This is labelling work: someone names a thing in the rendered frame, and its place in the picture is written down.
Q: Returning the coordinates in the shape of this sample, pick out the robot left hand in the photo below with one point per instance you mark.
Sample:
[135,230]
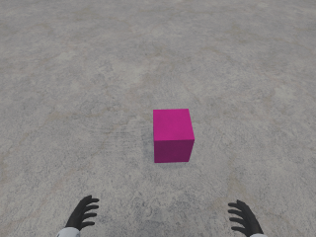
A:
[78,215]

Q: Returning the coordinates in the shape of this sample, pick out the robot left forearm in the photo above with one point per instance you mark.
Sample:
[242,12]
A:
[68,232]

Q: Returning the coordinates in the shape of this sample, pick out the carton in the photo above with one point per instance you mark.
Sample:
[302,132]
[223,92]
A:
[173,135]

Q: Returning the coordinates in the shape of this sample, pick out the robot right hand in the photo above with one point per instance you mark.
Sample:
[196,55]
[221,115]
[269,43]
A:
[249,220]

